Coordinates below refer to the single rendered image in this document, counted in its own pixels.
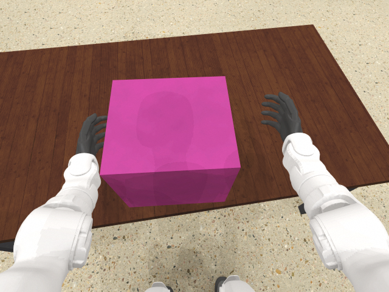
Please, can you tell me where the robot left shin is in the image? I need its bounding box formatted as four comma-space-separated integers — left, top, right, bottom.
152, 282, 168, 289

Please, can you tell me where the right robot hand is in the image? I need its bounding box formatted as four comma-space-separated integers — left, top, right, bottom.
261, 92, 303, 142

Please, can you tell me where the left robot forearm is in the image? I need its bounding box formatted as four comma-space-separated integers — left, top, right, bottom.
13, 153, 101, 262

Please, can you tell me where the table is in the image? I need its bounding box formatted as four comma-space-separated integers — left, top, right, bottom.
0, 24, 389, 252

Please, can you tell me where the carton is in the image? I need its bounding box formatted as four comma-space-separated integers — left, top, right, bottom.
100, 76, 241, 207

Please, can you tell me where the right robot forearm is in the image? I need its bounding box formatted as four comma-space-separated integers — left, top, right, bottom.
282, 133, 389, 247

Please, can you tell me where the robot right upper arm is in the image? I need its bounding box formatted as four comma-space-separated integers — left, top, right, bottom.
309, 203, 389, 292

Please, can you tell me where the robot right foot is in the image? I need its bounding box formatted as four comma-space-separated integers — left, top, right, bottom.
215, 276, 227, 292

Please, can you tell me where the robot left upper arm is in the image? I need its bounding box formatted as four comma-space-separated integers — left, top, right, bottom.
0, 207, 93, 292

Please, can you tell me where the left robot hand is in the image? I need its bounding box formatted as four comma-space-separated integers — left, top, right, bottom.
76, 113, 108, 157

